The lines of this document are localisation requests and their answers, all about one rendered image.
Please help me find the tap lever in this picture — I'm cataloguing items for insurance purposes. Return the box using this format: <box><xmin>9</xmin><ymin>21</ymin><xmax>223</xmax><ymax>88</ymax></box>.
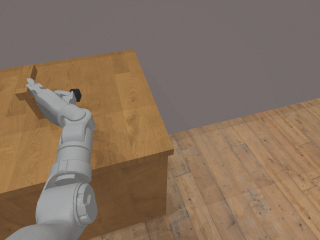
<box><xmin>70</xmin><ymin>88</ymin><xmax>82</xmax><ymax>102</ymax></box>

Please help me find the counter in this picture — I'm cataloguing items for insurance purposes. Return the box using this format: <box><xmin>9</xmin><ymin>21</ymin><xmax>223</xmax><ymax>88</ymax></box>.
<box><xmin>0</xmin><ymin>49</ymin><xmax>174</xmax><ymax>240</ymax></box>

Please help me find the left robot upper arm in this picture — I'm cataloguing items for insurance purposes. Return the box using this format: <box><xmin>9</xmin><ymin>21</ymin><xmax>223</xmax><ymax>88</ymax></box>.
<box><xmin>5</xmin><ymin>182</ymin><xmax>98</xmax><ymax>240</ymax></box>

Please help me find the left robot forearm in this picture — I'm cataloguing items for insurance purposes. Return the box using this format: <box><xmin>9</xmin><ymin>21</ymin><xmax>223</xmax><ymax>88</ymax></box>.
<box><xmin>35</xmin><ymin>104</ymin><xmax>96</xmax><ymax>224</ymax></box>

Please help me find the robot left hand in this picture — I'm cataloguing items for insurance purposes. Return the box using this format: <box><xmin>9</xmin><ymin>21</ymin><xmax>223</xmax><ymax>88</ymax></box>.
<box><xmin>26</xmin><ymin>78</ymin><xmax>77</xmax><ymax>126</ymax></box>

